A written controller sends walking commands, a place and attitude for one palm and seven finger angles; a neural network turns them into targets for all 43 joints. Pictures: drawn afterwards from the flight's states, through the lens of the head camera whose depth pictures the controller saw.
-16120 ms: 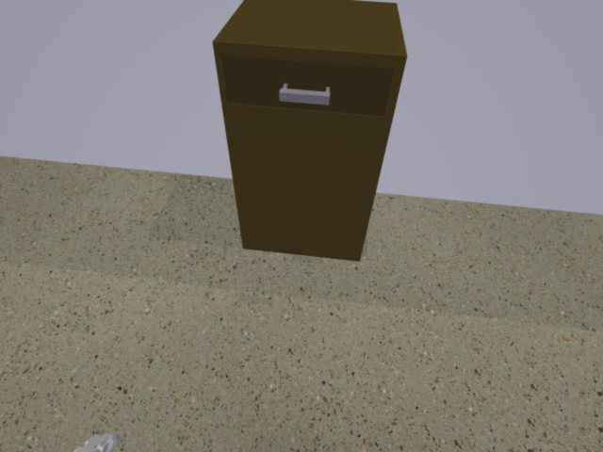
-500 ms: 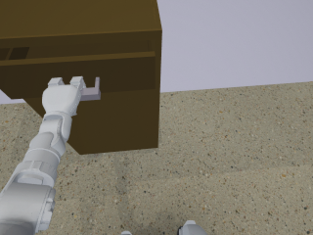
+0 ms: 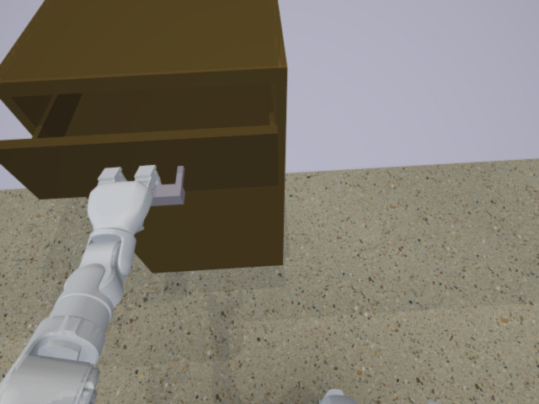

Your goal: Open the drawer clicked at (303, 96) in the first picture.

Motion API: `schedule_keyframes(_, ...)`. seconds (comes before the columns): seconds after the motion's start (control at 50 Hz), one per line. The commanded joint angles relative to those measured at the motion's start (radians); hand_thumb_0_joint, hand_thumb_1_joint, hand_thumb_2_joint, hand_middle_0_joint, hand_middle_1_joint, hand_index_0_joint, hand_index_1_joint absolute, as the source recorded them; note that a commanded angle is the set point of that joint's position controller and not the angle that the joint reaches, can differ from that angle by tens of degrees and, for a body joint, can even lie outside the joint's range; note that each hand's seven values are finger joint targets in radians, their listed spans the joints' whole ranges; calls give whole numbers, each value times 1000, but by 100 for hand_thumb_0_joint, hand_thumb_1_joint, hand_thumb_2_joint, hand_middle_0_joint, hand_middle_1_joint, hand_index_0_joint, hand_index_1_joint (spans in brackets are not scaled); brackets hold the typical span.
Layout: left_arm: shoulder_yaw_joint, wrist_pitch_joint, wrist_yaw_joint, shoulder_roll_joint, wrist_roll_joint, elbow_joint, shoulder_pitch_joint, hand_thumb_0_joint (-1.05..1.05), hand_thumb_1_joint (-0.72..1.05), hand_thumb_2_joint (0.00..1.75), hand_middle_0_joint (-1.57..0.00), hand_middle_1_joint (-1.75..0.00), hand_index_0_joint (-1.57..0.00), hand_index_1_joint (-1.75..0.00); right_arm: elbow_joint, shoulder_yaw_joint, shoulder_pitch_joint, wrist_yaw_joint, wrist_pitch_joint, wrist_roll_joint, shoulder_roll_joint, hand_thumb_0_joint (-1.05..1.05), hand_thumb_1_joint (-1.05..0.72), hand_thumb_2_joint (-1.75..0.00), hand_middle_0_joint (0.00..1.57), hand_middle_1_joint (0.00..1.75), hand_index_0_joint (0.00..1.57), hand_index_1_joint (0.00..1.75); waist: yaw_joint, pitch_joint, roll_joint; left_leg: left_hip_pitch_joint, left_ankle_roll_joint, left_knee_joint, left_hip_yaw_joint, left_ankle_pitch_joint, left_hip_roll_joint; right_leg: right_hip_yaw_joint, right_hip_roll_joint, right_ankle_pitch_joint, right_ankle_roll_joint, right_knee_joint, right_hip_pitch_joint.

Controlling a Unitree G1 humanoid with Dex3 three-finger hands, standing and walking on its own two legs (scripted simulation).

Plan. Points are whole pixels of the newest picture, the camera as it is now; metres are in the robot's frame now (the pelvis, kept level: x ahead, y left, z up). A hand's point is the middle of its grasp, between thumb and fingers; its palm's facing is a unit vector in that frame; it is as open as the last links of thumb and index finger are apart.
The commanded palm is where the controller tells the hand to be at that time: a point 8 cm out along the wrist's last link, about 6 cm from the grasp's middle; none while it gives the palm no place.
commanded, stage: pull the drawer open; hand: left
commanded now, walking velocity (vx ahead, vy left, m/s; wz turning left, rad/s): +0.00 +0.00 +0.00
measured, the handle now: (144, 185) +0.46 +0.23 +0.02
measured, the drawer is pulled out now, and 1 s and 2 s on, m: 0.12 0.24 0.29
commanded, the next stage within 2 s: open the thumb to release the handle in 1.66 s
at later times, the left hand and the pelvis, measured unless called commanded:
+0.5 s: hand (130, 245) +0.35 +0.23 +0.00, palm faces -0.01 -0.02 -1.00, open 5.9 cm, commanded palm +0.31 +0.24 +0.05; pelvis +0.00 -0.01 +0.01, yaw -1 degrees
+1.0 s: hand (123, 286) +0.29 +0.23 +0.00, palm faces +0.00 -0.04 -1.00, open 5.8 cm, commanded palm +0.25 +0.24 +0.05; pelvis +0.01 -0.01 +0.01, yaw +0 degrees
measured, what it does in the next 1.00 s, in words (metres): stands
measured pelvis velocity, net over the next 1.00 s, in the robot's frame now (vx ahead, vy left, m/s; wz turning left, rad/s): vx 0.01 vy -0.01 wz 0.00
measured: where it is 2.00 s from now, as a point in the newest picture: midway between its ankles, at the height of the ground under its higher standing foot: outside the picture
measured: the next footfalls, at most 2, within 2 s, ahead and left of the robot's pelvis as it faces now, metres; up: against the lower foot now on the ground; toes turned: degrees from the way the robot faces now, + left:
none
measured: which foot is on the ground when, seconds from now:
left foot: down 0.00-1.00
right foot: down 0.00-1.00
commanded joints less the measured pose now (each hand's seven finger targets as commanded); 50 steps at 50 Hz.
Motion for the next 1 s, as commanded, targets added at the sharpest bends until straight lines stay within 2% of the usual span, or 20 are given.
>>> schedule_keyframes(0.0, 72, 12, 35, 209, -9, -181, -266, 0, 90, 90, -40, -135, -40, -135, -94, -46, 23, -18, -40, 5, -140, 0, -90, -90, 20, 30, 20, 30, 14, -352, -31, 115, 27, -103, 7, 374, -58, -31, 63, 300, -52, -59, 306)
schedule_keyframes(0.04, 80, 14, 31, 212, -16, -179, -219, 0, 90, 90, -40, -135, -40, -135, -101, -42, 12, -20, -42, 7, -138, 0, -90, -90, 20, 30, 20, 30, 28, -334, -41, 103, 28, -113, 11, 358, -62, -29, 61, 296, -52, -64, 326)
schedule_keyframes(0.06, 84, 12, 28, 218, -17, -183, -228, 0, 90, 90, -40, -135, -40, -135, -103, -41, 5, -23, -43, 7, -142, 0, -90, -90, 20, 30, 20, 30, 22, -331, -53, 97, 28, -116, 5, 349, -62, -30, 61, 284, -53, -65, 327)
schedule_keyframes(0.08, 76, 9, 27, 209, -18, -193, -228, 0, 90, 90, -40, -135, -40, -135, -106, -40, 4, -24, -46, 7, -138, 0, -90, -90, 20, 30, 20, 30, 24, -317, -33, 101, 29, -118, 11, 340, -62, -28, 60, 281, -51, -69, 321)
schedule_keyframes(0.14, 91, 10, 25, 218, -17, -188, -178, 0, 90, 90, -40, -135, -40, -135, -108, -38, -8, -29, -50, 8, -136, 0, -90, -90, 20, 30, 20, 30, 34, -300, -59, 95, 29, -126, 15, 321, -64, -29, 60, 268, -51, -74, 329)
schedule_keyframes(0.24, 79, 10, 25, 201, -14, -238, -154, 0, 90, 90, -40, -135, -40, -135, -120, -37, -24, -33, -60, 9, -132, 0, -90, -90, 20, 30, 20, 30, 36, -302, -35, 111, 27, -128, 20, 324, -65, -24, 58, 275, -51, -78, 331)
schedule_keyframes(0.32, 113, 16, 26, 218, -22, -283, -54, 0, 90, 90, -40, -135, -40, -135, -127, -38, -43, -34, -65, 8, -129, 0, -90, -90, 20, 30, 20, 30, 58, -324, -45, 120, 26, -127, 24, 360, -66, -20, 59, 322, -51, -73, 370)
schedule_keyframes(0.36, 107, 23, 24, 198, -24, -319, -14, 0, 90, 90, -40, -135, -40, -135, -139, -39, -52, -33, -65, 10, -129, 0, -90, -90, 20, 30, 20, 30, 60, -346, -54, 131, 24, -127, 21, 389, -65, -22, 59, 341, -52, -71, 385)
schedule_keyframes(0.4, 107, 28, 23, 188, -32, -348, 46, 0, 90, 90, -40, -135, -40, -135, -146, -37, -64, -32, -70, 13, -126, 0, -90, -90, 20, 30, 20, 30, 68, -304, -54, 126, 22, -136, 23, 382, -64, -24, 60, 336, -52, -74, 380)
schedule_keyframes(0.46, 83, 34, 29, 153, -31, -431, 63, 0, 90, 90, -40, -135, -40, -135, -160, -39, -80, -31, -75, 13, -124, 0, -90, -90, 20, 30, 20, 30, 59, -311, -32, 154, 20, -136, 18, 405, -61, -30, 61, 331, -54, -77, 373)
schedule_keyframes(0.48, 97, 41, 33, 163, -29, -429, 109, 0, 90, 90, -40, -135, -40, -135, -160, -38, -86, -31, -76, 11, -123, 0, -90, -90, 20, 30, 20, 30, 68, -293, -43, 153, 21, -136, 21, 400, -62, -30, 62, 329, -53, -78, 372)
schedule_keyframes(0.52, 85, 52, 35, 145, -28, -451, 132, 0, 90, 90, -40, -135, -40, -135, -161, -36, -95, -31, -79, 11, -121, 0, -90, -90, 20, 30, 20, 30, 64, -275, -61, 156, 19, -139, 20, 396, -61, -34, 63, 327, -52, -82, 368)
schedule_keyframes(0.56, 87, 59, 38, 144, -29, -505, 157, 0, 90, 90, -40, -135, -40, -135, -172, -33, -108, -29, -79, 11, -121, 0, -90, -90, 20, 30, 20, 30, 70, -286, -24, 173, 16, -144, 16, 412, -60, -34, 62, 319, -57, -81, 372)
schedule_keyframes(0.6, 90, 67, 43, 143, -24, -529, 188, 0, 90, 90, -40, -135, -40, -135, -170, -33, -115, -29, -82, 8, -115, 0, -90, -90, 20, 30, 20, 30, 73, -284, -28, 189, 15, -141, 17, 429, -58, -37, 62, 337, -54, -80, 374)
schedule_keyframes(0.64, 63, 76, 41, 111, -26, -554, 223, 0, 90, 90, -40, -135, -40, -135, -174, -29, -126, -28, -83, 7, -112, 0, -90, -90, 20, 30, 20, 30, 71, -271, -36, 192, 14, -142, 17, 422, -60, -39, 62, 335, -54, -83, 373)
schedule_keyframes(0.66, 82, 78, 41, 125, -26, -568, 233, 0, 90, 90, -40, -135, -40, -135, -176, -30, -134, -29, -83, 8, -114, 0, -90, -90, 20, 30, 20, 30, 74, -275, -37, 199, 13, -144, 15, 435, -57, -39, 63, 327, -56, -84, 377)
schedule_keyframes(0.7, 48, 84, 40, 96, -23, -576, 229, 0, 90, 90, -40, -135, -40, -135, -177, -24, -145, -29, -84, 6, -108, 0, -90, -90, 20, 30, 20, 30, 67, -235, -31, 195, 11, -148, 14, 399, -59, -44, 62, 299, -55, -88, 355)
schedule_keyframes(0.84, 54, 91, 29, 101, -23, -638, 279, 0, 90, 90, -40, -135, -40, -135, -184, -16, -173, -32, -90, -1, -102, 0, -90, -90, 20, 30, 20, 30, 80, -232, -50, 206, 12, -153, 14, 379, -64, -39, 59, 304, -54, -95, 378)
schedule_keyframes(0.96, 119, 82, 20, 141, -31, -701, 457, 0, 90, 90, -40, -135, -40, -135, -200, -9, -212, -35, -89, -7, -93, 0, -90, -90, 20, 30, 20, 30, 117, -239, -46, 207, 9, -156, 20, 404, -68, -23, 58, 351, -57, -95, 426)
schedule_keyframes(0.98, 104, 81, 19, 124, -34, -719, 475, 0, 90, 90, -40, -135, -40, -135, -204, -6, -212, -34, -90, -8, -88, 0, -90, -90, 20, 30, 20, 30, 115, -231, -37, 205, 8, -159, 19, 393, -67, -27, 55, 341, -55, -94, 423)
